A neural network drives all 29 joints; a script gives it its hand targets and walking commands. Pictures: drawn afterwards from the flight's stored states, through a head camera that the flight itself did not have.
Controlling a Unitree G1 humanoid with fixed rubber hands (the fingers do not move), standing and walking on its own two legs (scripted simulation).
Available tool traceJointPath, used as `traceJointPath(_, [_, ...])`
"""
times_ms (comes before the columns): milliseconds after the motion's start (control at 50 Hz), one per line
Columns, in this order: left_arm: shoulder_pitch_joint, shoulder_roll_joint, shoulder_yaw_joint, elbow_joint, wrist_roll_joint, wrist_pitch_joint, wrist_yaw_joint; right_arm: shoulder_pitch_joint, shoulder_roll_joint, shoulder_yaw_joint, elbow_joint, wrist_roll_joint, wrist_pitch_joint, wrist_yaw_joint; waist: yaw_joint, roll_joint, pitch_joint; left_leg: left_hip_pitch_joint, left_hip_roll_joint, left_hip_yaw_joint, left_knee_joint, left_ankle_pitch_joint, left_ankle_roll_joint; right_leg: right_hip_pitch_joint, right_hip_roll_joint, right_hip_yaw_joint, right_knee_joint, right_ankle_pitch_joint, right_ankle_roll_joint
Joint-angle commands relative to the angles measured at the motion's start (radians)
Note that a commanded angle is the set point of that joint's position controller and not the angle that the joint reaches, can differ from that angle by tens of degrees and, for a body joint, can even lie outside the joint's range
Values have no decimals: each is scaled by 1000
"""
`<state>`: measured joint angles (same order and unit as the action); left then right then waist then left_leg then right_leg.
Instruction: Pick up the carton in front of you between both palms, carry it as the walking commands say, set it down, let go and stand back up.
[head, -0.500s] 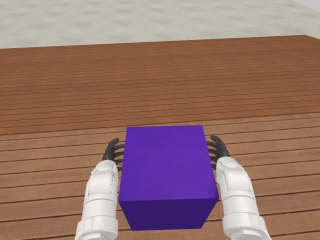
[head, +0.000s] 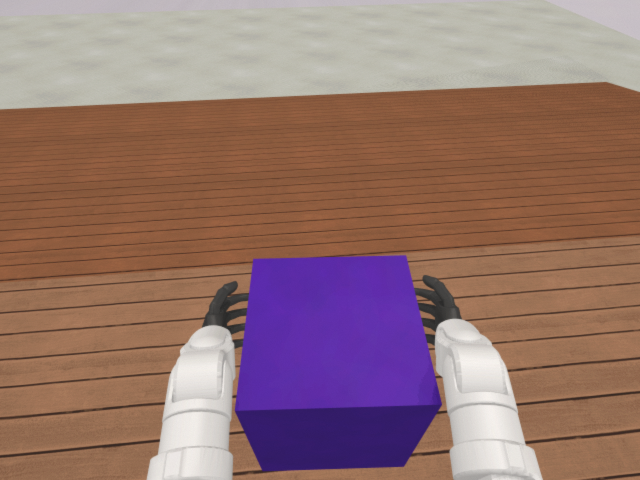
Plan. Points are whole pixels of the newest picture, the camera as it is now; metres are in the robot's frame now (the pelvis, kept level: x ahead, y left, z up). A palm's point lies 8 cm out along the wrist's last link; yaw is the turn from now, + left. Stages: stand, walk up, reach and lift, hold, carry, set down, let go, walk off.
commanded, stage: hold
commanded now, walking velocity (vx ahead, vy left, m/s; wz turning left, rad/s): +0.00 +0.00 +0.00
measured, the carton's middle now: (331, 367) +0.28 +0.00 -0.03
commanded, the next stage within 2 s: carry in 0.64 s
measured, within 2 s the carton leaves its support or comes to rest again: neither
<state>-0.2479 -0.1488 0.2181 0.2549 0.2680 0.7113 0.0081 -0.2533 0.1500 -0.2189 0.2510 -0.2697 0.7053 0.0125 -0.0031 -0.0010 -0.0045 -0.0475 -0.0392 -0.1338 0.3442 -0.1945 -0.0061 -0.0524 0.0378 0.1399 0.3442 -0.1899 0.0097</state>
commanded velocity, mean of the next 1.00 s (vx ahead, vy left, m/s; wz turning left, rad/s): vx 0.20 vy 0.00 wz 0.00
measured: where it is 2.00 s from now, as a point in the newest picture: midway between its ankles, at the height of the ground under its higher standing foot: (328, 369)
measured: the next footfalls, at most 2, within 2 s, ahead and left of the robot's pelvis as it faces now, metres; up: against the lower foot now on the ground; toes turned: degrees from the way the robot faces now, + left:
right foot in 1.30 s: +0.34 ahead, -0.10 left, +0.00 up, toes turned -8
left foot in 1.76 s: +0.73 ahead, +0.10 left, +0.00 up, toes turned +12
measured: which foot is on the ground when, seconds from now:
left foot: down 0.00-1.00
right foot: down 0.00-1.00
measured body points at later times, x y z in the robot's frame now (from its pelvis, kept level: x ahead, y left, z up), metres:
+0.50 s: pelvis -0.01 +0.00 +0.00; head -0.06 +0.00 +0.45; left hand +0.30 +0.15 +0.04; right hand +0.30 -0.15 +0.05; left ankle +0.00 +0.13 -0.75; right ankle +0.01 -0.13 -0.75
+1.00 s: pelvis +0.08 -0.01 -0.01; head +0.03 -0.01 +0.43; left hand +0.36 +0.14 +0.08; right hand +0.37 -0.16 +0.08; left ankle +0.03 +0.11 -0.74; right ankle +0.01 -0.14 -0.75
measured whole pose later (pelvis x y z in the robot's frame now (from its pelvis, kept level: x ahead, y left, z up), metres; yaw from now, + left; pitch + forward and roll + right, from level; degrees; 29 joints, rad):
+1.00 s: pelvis +0.08 -0.01 -0.01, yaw +2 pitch +4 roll +0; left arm -0.19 -0.14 0.11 -0.15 0.14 1.02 0.07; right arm -0.15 0.13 -0.14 -0.19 -0.13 1.01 -0.06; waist -0.01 -0.02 -0.20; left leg -0.30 0.02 0.04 0.63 -0.44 0.00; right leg -0.20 -0.03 -0.03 0.52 -0.39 0.01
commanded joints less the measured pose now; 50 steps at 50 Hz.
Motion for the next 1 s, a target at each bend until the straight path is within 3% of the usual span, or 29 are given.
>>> traceJointPath(0, [-485, -907, -557, -88, -267, 8, -239, -445, 914, 552, -56, 258, 17, 221, 0, 5, -220, 54, -58, 58, -46, 211, -17, 68, 60, -63, -40, 220, 12])
traceJointPath(80, [-484, -853, -454, 33, -207, 32, -240, -448, 859, 447, 54, 196, 42, 221, -2, -2, -64, -12, -51, 73, -72, 30, -9, 8, 50, -72, -66, 37, 5])
traceJointPath(120, [-525, -878, -462, 38, -212, 25, -250, -494, 884, 453, 53, 202, 36, 227, -1, -6, -80, -10, -49, 78, -68, 8, -5, 6, 48, -76, -64, 12, 5])
traceJointPath(240, [-606, -925, -504, -15, -240, 10, -255, -558, 933, 498, 12, 230, 20, 233, 1, 3, -193, 26, -51, 72, -43, 84, -9, 41, 53, -75, -38, 90, 6])
traceJointPath(360, [-580, -901, -468, 40, -213, 15, -252, -547, 903, 460, 61, 208, 23, 234, 2, 6, -146, 7, -48, 78, -53, 27, -8, 21, 51, -78, -47, 34, 6])
traceJointPath(600, [-530, -895, -495, -20, -236, 19, -244, -491, 902, 487, 4, 224, 29, 226, -1, 1, -183, 45, -53, 71, -47, 156, -13, 62, 55, -72, -45, 165, 9])
traceJointPath(620, [-540, -899, -526, -37, -252, 25, -244, -516, 906, 517, -4, 237, 34, 225, 6, 1, -172, -86, 119, 44, 41, 16, 13, -66, -116, -47, 50, 15, -8])
traceJointPath(640, [-558, -922, -554, -63, -273, 31, -242, -521, 931, 537, -30, 253, 39, 222, 7, 2, -174, -114, 93, 12, 8, -288, 25, -118, -96, -18, 5, -287, -20])
traceJointPath(660, [-591, -940, -591, -114, -293, 37, -236, -545, 947, 576, -79, 282, 47, 218, 7, 8, -156, -149, 78, -1, 9, -487, 31, -171, -85, -4, 1, -489, -28])
traceJointPath(680, [-596, -944, -610, -159, -311, 50, -228, -542, 952, 598, -110, 298, 57, 212, 4, 14, -150, -186, 90, -20, -1, -556, 35, -209, -87, 5, 8, -550, -28])
traceJointPath(720, [-616, -941, -661, -241, -343, 81, -210, -560, 961, 646, -195, 328, 87, 193, 4, 54, -176, -184, 118, -38, -17, -475, 44, -243, -64, -63, 79, -425, -21])
traceJointPath(760, [-566, -932, -701, -289, -365, 128, -191, -521, 938, 680, -250, 347, 132, 171, -1, 97, -250, -118, 178, -81, -22, -376, 73, -227, -50, -139, 197, -209, -13])
traceJointPath(780, [-530, -917, -717, -303, -376, 155, -183, -482, 919, 697, -269, 351, 158, 157, -3, 108, -278, -94, 190, -85, -13, -359, 86, -220, -42, -165, 191, -167, -13])
traceJointPath(820, [-495, -878, -739, -357, -392, 208, -162, -420, 877, 717, -319, 351, 212, 124, -7, 77, -278, -156, 179, -56, 17, -422, 92, -179, -56, -152, 117, -239, -26])
traceJointPath(840, [-484, -860, -743, -390, -398, 234, -148, -409, 864, 731, -356, 356, 237, 108, -3, 20, -247, -256, 149, -13, 61, -457, 77, -143, -94, -89, 53, -333, -40])
traceJointPath(880, [-438, -825, -733, -442, -404, 285, -114, -423, 856, 752, -436, 376, 288, 82, 24, -234, -167, -554, 38, 180, 355, -343, 14, 5, -290, 217, -117, -477, -122])
traceJointPath(900, [-412, -815, -726, -464, -406, 308, -95, -436, 846, 763, -480, 399, 312, 72, 24, -265, -118, -631, 58, 218, 335, -292, 6, 47, -361, 275, -118, -326, -169])
traceJointPath(920, [-391, -809, -732, -512, -411, 326, -76, -418, 828, 769, -519, 425, 334, 63, 19, -212, -106, -625, 68, 230, 276, -275, 9, 56, -365, 259, -74, -161, -186])
traceJointPath(940, [-364, -819, -744, -554, -419, 347, -57, -391, 827, 791, -560, 458, 355, 52, 15, -150, -125, -571, 53, 254, 207, -230, 11, 50, -336, 212, -22, 46, -178])
traceJointPath(960, [-339, -818, -754, -593, -426, 370, -38, -349, 824, 796, -587, 478, 373, 38, 8, -111, -176, -455, 39, 272, 132, -180, 12, 22, -295, 123, 43, 189, -153])
traceJointPath(980, [-305, -805, -760, -628, -437, 391, -20, -301, 815, 788, -608, 486, 391, 21, 3, -75, -245, -256, 34, 278, 84, -97, 17, -63, -242, 7, 126, 207, -114])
